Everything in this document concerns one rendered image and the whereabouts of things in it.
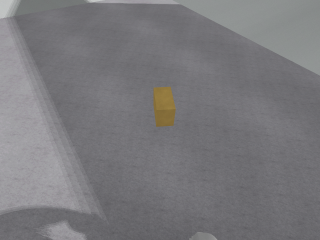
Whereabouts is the carton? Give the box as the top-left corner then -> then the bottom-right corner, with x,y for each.
153,87 -> 176,127

